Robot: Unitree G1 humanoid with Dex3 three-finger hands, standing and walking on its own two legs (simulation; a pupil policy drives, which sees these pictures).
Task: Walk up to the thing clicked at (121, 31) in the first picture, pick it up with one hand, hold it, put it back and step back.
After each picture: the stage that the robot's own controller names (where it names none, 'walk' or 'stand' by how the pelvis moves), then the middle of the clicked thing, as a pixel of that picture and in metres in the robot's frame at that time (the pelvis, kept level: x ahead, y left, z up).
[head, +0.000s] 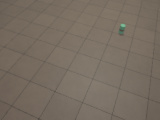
stand; (122, 29) +1.65 -0.54 -0.72
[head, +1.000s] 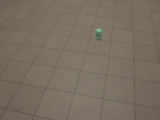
walk; (98, 34) +1.58 -0.10 -0.69
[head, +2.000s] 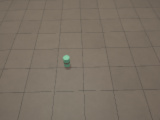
walk; (66, 61) +1.02 +0.20 -0.71
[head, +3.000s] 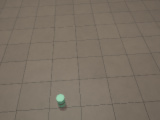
walk; (61, 100) +0.59 +0.21 -0.71
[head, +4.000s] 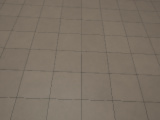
walk; out of the picture +0.35 +0.15 -0.69
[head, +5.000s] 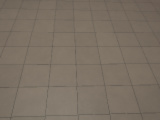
stand; out of the picture +0.28 +0.15 -0.72
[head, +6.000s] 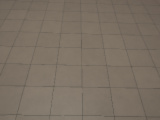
stand; out of the picture +0.30 +0.13 -0.72
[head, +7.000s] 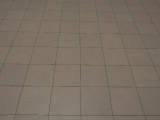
stand; out of the picture +0.30 +0.15 -0.72
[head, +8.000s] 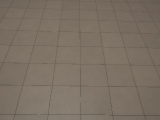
stand; out of the picture +0.29 +0.15 -0.73
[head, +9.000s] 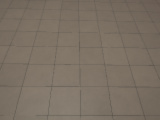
stand; out of the picture +0.28 +0.15 -0.73
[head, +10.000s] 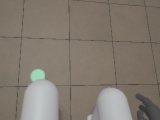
go down; (38, 77) +0.35 +0.19 -0.38
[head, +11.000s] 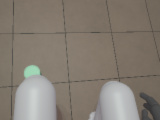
go down; (33, 75) +0.36 +0.21 -0.31
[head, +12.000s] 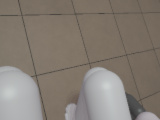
close in; out of the picture +0.33 +0.24 -0.22
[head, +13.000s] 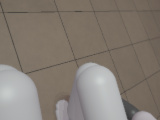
close; out of the picture +0.34 +0.24 -0.21
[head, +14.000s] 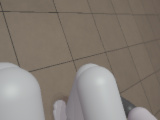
lift; out of the picture +0.35 +0.25 -0.21
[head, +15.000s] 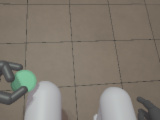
lift; (22, 83) +0.30 +0.22 -0.09
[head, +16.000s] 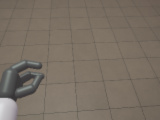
go down; out of the picture +0.21 +0.13 -0.69
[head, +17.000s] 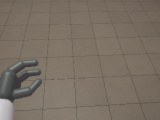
close; out of the picture +0.20 +0.14 -0.70
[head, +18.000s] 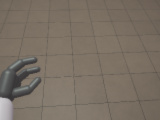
stand; out of the picture +0.22 +0.14 -0.69
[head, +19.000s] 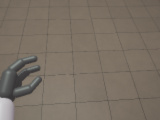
stand; out of the picture +0.22 +0.14 -0.69
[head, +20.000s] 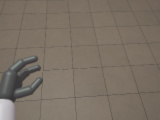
stand; out of the picture +0.22 +0.14 -0.67
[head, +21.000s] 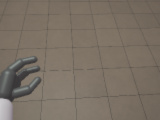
stand; out of the picture +0.23 +0.14 -0.68
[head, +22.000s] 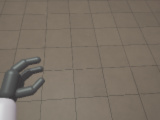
stand; out of the picture +0.23 +0.14 -0.68
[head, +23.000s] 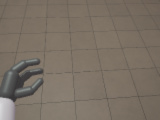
stand; out of the picture +0.23 +0.14 -0.69
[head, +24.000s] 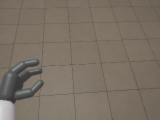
stand; out of the picture +0.24 +0.14 -0.66
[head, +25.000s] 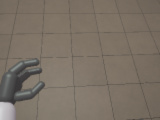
stand; out of the picture +0.24 +0.14 -0.63
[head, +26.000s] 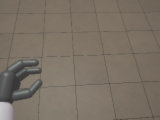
stand; out of the picture +0.25 +0.13 -0.62
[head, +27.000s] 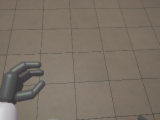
close; out of the picture +0.26 +0.14 -0.61
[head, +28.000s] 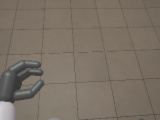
close; out of the picture +0.26 +0.13 -0.60
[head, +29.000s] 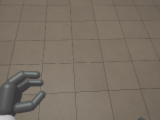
close; out of the picture +0.25 +0.13 -0.64
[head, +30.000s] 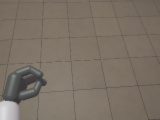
hold; out of the picture +0.25 +0.13 -0.66
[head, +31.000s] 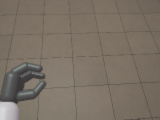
close; out of the picture +0.27 +0.13 -0.62
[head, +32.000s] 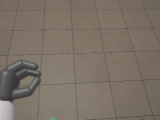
close; out of the picture +0.27 +0.13 -0.61
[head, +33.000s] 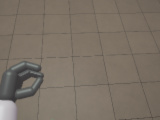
close; out of the picture +0.28 +0.13 -0.62
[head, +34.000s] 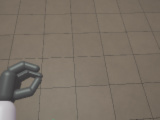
close; out of the picture +0.27 +0.12 -0.63
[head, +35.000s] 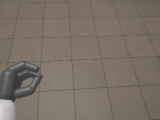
close; out of the picture +0.28 +0.12 -0.64
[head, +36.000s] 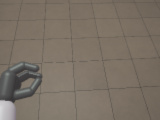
hold; out of the picture +0.28 +0.12 -0.64
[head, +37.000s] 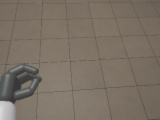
hold; out of the picture +0.28 +0.12 -0.65
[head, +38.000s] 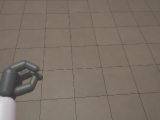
close; out of the picture +0.28 +0.12 -0.68
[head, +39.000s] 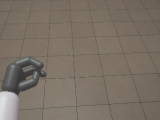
close; out of the picture +0.27 +0.12 -0.70
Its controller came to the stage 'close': yes
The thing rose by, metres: 0.28
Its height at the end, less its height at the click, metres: -0.02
